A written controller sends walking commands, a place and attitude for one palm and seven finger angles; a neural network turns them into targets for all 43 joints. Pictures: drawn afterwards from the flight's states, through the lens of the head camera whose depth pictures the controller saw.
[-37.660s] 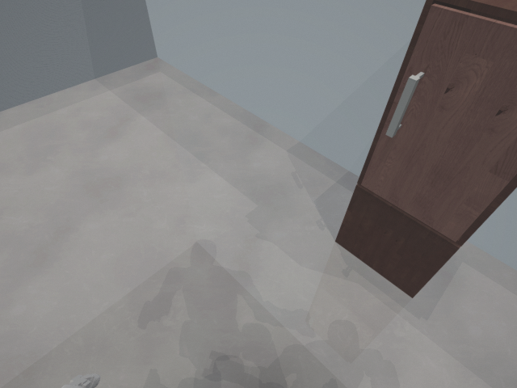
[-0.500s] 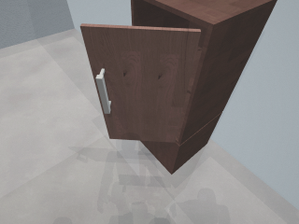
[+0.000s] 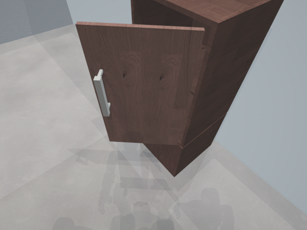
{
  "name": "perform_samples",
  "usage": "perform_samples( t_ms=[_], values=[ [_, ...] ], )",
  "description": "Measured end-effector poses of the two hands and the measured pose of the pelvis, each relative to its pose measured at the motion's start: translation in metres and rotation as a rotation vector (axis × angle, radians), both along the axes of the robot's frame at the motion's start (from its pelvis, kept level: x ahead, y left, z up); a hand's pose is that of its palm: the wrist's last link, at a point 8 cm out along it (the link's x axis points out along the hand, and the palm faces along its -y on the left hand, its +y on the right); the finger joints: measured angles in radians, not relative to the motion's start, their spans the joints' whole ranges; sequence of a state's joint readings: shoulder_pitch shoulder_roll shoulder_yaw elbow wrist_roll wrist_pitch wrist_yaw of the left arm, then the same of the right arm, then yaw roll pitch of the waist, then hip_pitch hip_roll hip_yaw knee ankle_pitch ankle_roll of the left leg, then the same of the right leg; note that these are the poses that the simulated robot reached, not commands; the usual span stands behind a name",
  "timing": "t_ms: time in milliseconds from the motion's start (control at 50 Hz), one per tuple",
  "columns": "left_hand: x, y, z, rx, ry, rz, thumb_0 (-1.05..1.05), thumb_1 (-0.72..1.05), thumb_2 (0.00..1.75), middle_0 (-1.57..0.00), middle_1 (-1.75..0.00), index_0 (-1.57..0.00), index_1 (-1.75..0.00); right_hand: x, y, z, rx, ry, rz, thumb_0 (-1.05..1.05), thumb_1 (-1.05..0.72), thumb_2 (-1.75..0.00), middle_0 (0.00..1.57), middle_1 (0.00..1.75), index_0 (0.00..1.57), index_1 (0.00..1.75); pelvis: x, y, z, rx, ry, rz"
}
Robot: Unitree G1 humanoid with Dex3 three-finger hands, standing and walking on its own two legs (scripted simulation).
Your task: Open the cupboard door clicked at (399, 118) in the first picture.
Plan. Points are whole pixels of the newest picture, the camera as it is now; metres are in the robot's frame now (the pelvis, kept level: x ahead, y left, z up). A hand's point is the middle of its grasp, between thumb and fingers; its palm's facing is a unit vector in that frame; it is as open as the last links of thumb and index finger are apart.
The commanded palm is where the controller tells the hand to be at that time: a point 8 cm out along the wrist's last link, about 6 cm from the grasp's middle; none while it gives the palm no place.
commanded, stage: look again from close up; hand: left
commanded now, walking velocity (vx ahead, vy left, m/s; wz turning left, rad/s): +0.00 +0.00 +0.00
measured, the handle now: (103, 94) +0.53 +0.21 +0.01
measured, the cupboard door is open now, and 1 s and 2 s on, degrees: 47 47 47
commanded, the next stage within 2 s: raise the hand with hooked fingers in 0.08 s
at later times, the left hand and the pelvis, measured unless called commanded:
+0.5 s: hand (93, 206) +0.18 +0.16 -0.02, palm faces +0.02 -1.00 -0.06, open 8.0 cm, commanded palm +0.12 +0.23 -0.05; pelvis -0.03 -0.04 -0.05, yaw +2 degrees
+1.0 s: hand (75, 204) +0.18 +0.21 -0.02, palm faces +0.03 -1.00 -0.06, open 11.0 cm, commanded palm +0.15 +0.26 -0.02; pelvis -0.05 -0.04 -0.07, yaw +3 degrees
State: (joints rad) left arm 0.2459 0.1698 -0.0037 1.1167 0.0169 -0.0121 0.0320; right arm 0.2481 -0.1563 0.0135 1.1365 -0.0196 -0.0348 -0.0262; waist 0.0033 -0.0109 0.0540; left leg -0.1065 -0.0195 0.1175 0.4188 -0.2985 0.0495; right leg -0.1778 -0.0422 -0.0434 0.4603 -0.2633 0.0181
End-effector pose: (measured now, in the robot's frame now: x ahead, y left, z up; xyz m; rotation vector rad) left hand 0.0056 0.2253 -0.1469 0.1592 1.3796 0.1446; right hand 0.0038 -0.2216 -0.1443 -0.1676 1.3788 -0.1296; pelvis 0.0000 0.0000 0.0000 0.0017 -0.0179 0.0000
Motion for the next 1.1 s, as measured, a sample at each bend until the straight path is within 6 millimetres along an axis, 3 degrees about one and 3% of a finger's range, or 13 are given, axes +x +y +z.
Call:
perform_samples(
  t_ms=[200, 240, 340, 380, 420, 460, 520, 620, 700, 840, 980, 1100],
  values=[
    [0.006, -0.006, 0.0, 0.006, -0.009, -0.005, 0.0, 0.91, 0.9, -0.2, -0.3, -0.2, -0.3, 0.006, -0.008, 0.001, -0.003, -0.001, -0.003, 0.01, -0.91, -0.9, 0.2, 0.3, 0.2, 0.3, 0.003, -0.007, 0.0, -0.003, 0.009, 0.003],
    [0.034, -0.001, 0.019, 0.02, -0.189, 0.084, 0.01, 0.91, 0.9, -0.2, -0.31, -0.2, -0.3, 0.015, -0.014, 0.006, -0.021, -0.097, 0.001, 0.01, -0.92, -0.9, 0.2, 0.3, 0.2, 0.3, 0.001, -0.008, -0.001, 0.0, 0.015, 0.011],
    [0.128, 0.006, 0.107, 0.062, -0.841, 0.106, 0.02, 0.88, 0.88, -0.2, -0.33, -0.21, -0.33, 0.066, -0.032, 0.021, -0.042, -0.427, 0.048, 0.01, -0.92, -0.9, 0.2, 0.3, 0.2, 0.3, -0.006, -0.016, -0.009, 0.011, 0.054, 0.053],
    [0.153, 0.005, 0.132, 0.035, -1.059, 0.066, 0.01, 0.85, 0.87, -0.2, -0.35, -0.21, -0.35, 0.091, -0.041, 0.028, -0.05, -0.538, 0.077, 0.01, -0.92, -0.9, 0.2, 0.3, 0.21, 0.3, -0.013, -0.021, -0.016, 0.007, 0.093, 0.052],
    [0.163, 0.0, 0.143, -0.012, -1.235, 0.002, 0.01, 0.81, 0.85, -0.2, -0.37, -0.21, -0.37, 0.115, -0.051, 0.035, -0.062, -0.646, 0.105, 0.01, -0.91, -0.9, 0.2, 0.3, 0.21, 0.3, -0.02, -0.027, -0.026, 0.009, 0.136, 0.043],
    [0.161, -0.006, 0.142, -0.059, -1.353, -0.089, 0.01, 0.77, 0.84, -0.2, -0.4, -0.21, -0.39, 0.137, -0.06, 0.041, -0.075, -0.747, 0.138, 0.01, -0.91, -0.9, 0.2, 0.3, 0.21, 0.3, -0.028, -0.033, -0.04, 0.011, 0.173, 0.038],
    [0.142, -0.008, 0.121, -0.114, -1.376, -0.174, 0.0, 0.71, 0.81, -0.21, -0.44, -0.22, -0.43, 0.165, -0.07, 0.046, -0.095, -0.864, 0.184, 0.01, -0.91, -0.9, 0.2, 0.3, 0.2, 0.3, -0.038, -0.04, -0.061, 0.016, 0.21, 0.036],
    [0.103, 0.007, 0.087, -0.11, -1.287, -0.068, 0.01, 0.59, 0.76, -0.22, -0.51, -0.23, -0.51, 0.187, -0.071, 0.044, -0.116, -0.939, 0.244, 0.01, -0.91, -0.9, 0.2, 0.3, 0.2, 0.3, -0.047, -0.049, -0.082, -0.004, 0.23, 0.054],
    [0.097, 0.014, 0.096, -0.052, -1.34, -0.066, 0.01, 0.49, 0.73, -0.23, -0.57, -0.23, -0.56, 0.18, -0.059, 0.027, -0.095, -0.897, 0.279, 0.01, -0.91, -0.9, 0.19, 0.3, 0.2, 0.3, -0.051, -0.052, -0.089, -0.031, 0.229, 0.071],
    [0.136, 0.015, 0.116, -0.116, -1.336, -0.188, 0.01, 0.33, 0.66, -0.24, -0.67, -0.24, -0.67, 0.131, -0.036, -0.008, -0.014, -0.732, 0.22, 0.01, -0.91, -0.9, 0.2, 0.3, 0.21, 0.3, -0.056, -0.049, -0.084, -0.047, 0.225, 0.074],
    [0.152, 0.033, 0.131, -0.101, -1.289, -0.154, 0.01, 0.17, 0.59, -0.25, -0.78, -0.26, -0.77, 0.083, -0.036, -0.009, -0.013, -0.629, 0.131, 0.02, -0.91, -0.9, 0.2, 0.3, 0.21, 0.3, -0.053, -0.038, -0.068, -0.032, 0.225, 0.052],
    [0.154, 0.045, 0.134, -0.088, -1.31, -0.154, 0.0, 0.03, 0.53, -0.26, -0.87, -0.27, -0.86, 0.075, -0.048, -0.001, -0.076, -0.603, 0.143, 0.02, -0.91, -0.9, 0.2, 0.3, 0.21, 0.3, -0.05, -0.027, -0.064, -0.033, 0.224, 0.05]
  ],
)
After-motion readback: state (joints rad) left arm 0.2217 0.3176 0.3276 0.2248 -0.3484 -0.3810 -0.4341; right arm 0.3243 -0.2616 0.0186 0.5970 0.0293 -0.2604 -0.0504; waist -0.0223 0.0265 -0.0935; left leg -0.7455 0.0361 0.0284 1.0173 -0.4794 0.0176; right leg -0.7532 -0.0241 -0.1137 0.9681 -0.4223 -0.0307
